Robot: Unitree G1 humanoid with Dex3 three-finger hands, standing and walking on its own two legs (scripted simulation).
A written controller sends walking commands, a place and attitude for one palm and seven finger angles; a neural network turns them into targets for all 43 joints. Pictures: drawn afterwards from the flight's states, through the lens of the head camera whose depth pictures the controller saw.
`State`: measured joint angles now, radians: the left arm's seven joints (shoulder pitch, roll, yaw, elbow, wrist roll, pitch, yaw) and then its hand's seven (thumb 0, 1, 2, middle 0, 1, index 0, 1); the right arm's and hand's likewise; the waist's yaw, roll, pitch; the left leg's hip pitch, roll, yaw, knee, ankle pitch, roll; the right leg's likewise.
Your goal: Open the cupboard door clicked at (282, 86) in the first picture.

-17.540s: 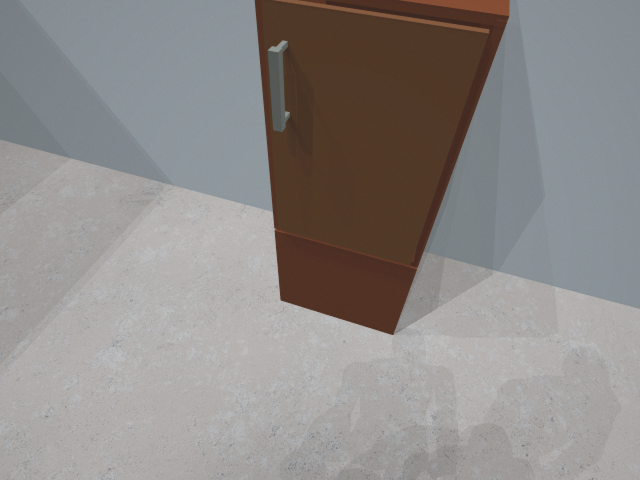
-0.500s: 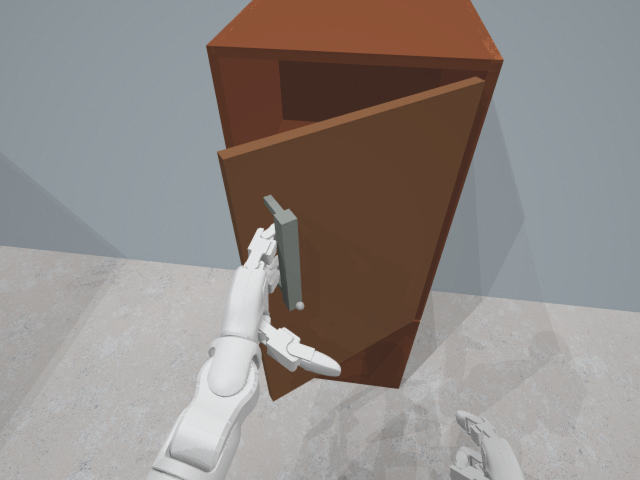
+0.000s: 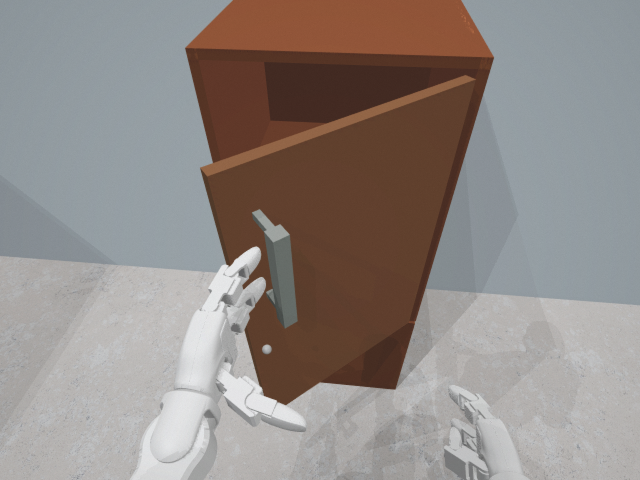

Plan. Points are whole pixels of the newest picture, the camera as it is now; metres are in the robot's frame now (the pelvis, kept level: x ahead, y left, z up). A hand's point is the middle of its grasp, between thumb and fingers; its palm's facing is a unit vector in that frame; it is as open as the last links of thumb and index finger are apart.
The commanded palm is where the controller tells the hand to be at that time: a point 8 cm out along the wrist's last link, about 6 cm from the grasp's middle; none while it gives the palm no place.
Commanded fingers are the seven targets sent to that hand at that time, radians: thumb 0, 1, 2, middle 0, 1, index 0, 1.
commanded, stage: slide the hand sideways off the handle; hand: left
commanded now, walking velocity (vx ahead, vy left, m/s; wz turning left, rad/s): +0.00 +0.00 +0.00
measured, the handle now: (274, 271) +0.33 +0.09 +0.12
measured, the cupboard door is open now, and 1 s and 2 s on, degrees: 41 41 41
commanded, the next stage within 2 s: draw the hand back to the body in 0.54 s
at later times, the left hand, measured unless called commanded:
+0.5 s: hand (203, 397) +0.17 +0.13 +0.11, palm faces +0.00 -1.00 -0.05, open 16.3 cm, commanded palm +0.14 +0.19 +0.12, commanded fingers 0.00 -0.50 0.30 -0.15 -0.30 -0.15 -0.30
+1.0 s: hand (159, 391) +0.17 +0.17 +0.13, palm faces +0.00 -1.00 -0.07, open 16.3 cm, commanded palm +0.14 +0.23 +0.14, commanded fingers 0.00 -0.50 0.30 -0.15 -0.30 -0.15 -0.30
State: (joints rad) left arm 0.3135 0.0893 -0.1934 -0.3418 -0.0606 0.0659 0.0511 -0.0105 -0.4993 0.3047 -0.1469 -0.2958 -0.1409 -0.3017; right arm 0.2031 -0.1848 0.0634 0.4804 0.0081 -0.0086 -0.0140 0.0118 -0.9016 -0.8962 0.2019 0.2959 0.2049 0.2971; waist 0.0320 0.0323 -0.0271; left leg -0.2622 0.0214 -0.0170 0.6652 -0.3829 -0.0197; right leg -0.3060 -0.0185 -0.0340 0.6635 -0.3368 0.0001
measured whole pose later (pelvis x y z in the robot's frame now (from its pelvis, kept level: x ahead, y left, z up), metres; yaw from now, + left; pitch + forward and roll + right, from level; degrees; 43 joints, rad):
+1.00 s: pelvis -0.01 +0.01 -0.01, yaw +1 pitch +0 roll -1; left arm 0.52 0.23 0.09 -0.51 -0.24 0.03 -0.17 -0.01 -0.50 0.30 -0.15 -0.30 -0.15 -0.30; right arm 0.28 -0.22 0.07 0.51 0.04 -0.22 -0.07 0.01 -0.90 -0.90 0.20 0.30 0.21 0.30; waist 0.04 0.05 -0.07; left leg -0.36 0.02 -0.04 0.79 -0.42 -0.01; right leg -0.37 -0.02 -0.05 0.73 -0.36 0.02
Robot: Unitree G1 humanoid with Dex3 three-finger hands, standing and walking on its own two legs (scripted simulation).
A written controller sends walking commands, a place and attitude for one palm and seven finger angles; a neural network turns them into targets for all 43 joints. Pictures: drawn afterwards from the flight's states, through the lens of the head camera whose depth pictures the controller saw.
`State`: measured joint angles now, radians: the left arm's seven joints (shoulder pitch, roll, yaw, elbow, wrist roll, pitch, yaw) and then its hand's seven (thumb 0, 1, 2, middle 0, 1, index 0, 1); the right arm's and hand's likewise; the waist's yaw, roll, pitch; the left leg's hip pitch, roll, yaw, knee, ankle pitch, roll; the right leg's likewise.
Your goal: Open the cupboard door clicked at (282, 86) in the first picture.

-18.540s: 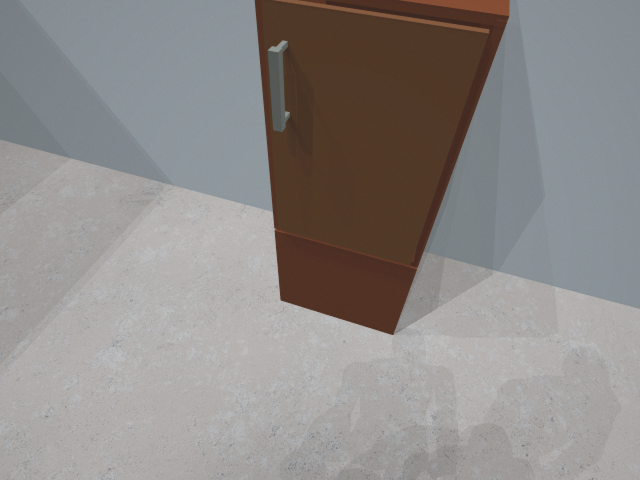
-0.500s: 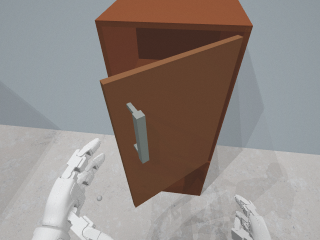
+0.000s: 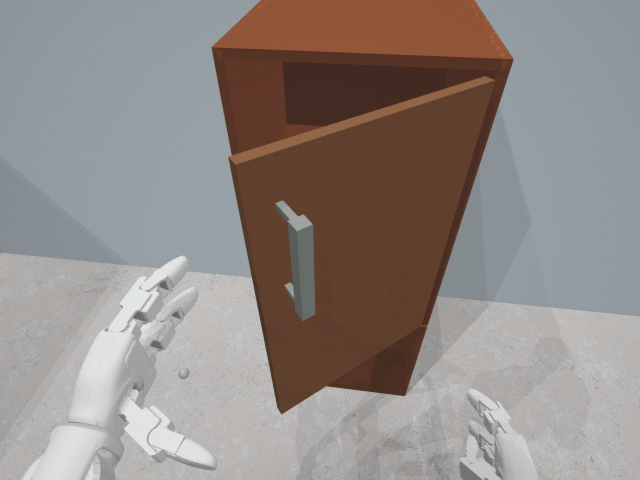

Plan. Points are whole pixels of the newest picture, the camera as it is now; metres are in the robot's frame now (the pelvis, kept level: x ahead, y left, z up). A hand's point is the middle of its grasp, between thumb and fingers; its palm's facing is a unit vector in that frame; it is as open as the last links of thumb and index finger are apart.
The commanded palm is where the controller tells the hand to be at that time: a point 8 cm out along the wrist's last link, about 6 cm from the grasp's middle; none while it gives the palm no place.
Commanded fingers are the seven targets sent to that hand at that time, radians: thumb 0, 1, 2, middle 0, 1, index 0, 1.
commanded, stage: draw the hand back to the body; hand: left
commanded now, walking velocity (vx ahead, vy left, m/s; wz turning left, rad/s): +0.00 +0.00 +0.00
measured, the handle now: (295, 263) +0.34 +0.07 +0.13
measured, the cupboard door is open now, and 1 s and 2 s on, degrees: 41 41 41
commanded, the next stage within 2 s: step back with the hand held close in 1.22 s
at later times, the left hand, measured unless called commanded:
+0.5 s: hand (119, 333) +0.21 +0.22 +0.16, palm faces +0.32 -0.88 -0.34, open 13.2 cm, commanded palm +0.16 +0.27 +0.18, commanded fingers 0.00 0.34 0.66 -0.18 -0.30 -0.18 -0.30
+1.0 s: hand (87, 295) +0.23 +0.25 +0.19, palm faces +0.46 -0.80 -0.38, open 7.8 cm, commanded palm +0.18 +0.29 +0.20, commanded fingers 0.00 0.90 0.90 -0.20 -0.30 -0.20 -0.30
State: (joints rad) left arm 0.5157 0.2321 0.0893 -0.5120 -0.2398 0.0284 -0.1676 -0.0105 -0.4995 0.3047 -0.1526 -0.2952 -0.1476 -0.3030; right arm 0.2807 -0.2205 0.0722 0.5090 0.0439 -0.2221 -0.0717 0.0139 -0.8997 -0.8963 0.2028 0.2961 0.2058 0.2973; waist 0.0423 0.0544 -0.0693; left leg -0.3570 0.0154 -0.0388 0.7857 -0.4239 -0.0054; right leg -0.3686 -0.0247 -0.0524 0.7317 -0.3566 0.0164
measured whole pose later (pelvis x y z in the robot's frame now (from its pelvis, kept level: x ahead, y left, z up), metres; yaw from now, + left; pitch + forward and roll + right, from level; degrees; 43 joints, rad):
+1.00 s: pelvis +0.03 -0.01 +0.03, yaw -2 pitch -4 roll -1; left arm 0.45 0.33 0.34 -0.40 -0.06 -0.08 0.13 0.01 0.81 0.87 -0.21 -0.30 -0.20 -0.30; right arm 0.19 -0.22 0.01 0.64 0.00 -0.13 -0.08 0.01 -0.90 -0.90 0.20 0.30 0.21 0.30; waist 0.07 0.06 0.01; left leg -0.08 0.03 0.00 0.45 -0.31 -0.01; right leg -0.12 -0.01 -0.02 0.43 -0.25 0.01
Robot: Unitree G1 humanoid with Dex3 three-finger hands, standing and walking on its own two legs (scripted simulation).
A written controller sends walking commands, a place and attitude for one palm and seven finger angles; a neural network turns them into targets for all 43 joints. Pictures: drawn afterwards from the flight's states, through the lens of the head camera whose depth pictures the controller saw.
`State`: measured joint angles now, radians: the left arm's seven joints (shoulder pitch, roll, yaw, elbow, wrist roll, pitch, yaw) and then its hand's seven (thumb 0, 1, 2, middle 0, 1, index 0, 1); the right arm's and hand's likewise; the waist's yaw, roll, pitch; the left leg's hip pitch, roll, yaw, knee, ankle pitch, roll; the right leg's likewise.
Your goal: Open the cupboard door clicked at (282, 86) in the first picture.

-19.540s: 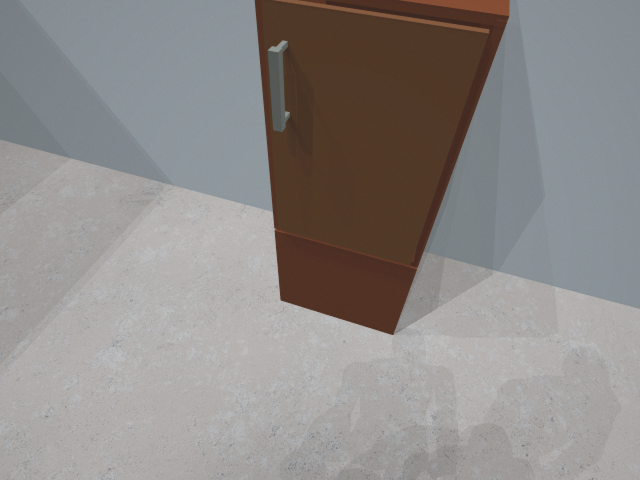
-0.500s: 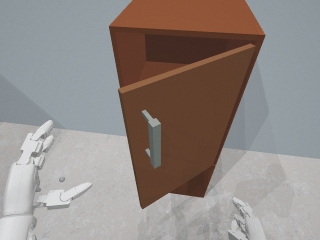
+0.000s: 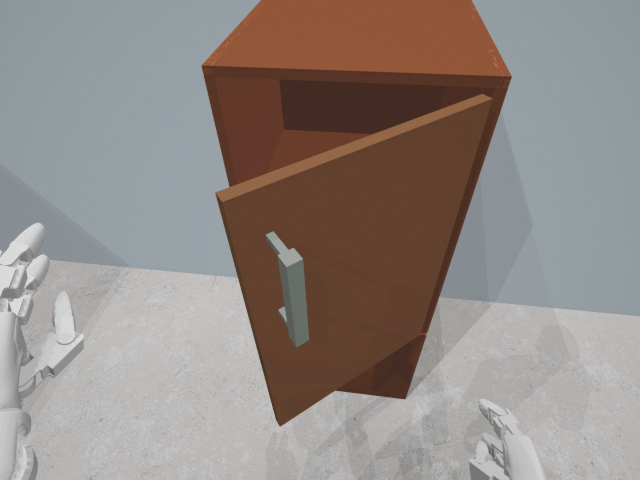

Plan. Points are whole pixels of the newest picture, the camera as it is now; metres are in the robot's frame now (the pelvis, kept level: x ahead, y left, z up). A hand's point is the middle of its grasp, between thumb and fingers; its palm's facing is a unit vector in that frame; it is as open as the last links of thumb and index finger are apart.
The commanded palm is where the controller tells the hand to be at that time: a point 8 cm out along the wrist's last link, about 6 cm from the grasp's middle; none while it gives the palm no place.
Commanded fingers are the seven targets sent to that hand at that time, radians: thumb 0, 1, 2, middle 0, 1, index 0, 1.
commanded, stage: draw the hand back to the body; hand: left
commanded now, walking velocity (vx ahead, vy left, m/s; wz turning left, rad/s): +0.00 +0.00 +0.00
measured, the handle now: (287, 291) +0.31 +0.09 +0.10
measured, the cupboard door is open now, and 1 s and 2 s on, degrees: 41 41 41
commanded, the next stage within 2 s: step back with the hand held close in 0.22 s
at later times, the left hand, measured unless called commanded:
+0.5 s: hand (62, 346) +0.18 +0.27 +0.16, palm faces +0.45 -0.78 -0.43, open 7.4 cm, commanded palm +0.12 +0.30 +0.17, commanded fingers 0.00 0.90 0.90 -0.20 -0.30 -0.20 -0.30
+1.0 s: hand out of the picture +0.09 +0.28 +0.15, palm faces +0.47 -0.76 -0.45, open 7.4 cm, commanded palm +0.04 +0.31 +0.17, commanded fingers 0.00 0.90 0.90 -0.20 -0.30 -0.20 -0.30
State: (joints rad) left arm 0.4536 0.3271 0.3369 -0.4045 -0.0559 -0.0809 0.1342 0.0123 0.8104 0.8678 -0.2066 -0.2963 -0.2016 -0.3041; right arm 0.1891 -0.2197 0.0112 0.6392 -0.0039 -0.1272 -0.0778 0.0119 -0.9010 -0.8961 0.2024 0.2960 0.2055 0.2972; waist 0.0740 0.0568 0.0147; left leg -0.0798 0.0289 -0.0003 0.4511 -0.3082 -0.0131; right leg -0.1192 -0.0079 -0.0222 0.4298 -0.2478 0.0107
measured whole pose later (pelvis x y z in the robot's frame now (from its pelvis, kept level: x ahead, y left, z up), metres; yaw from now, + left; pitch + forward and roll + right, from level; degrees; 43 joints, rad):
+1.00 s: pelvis -0.11 +0.02 -0.02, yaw -1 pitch -2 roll +0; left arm 0.51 0.36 0.42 -0.50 0.00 -0.21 0.16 0.01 0.89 0.90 -0.21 -0.30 -0.21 -0.30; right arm 0.21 -0.21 0.01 0.57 0.00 -0.08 -0.07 0.01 -0.90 -0.90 0.20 0.30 0.21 0.30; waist 0.02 0.00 0.06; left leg -0.40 0.01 0.02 0.70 -0.35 0.02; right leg -0.41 -0.03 0.01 0.59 -0.15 0.03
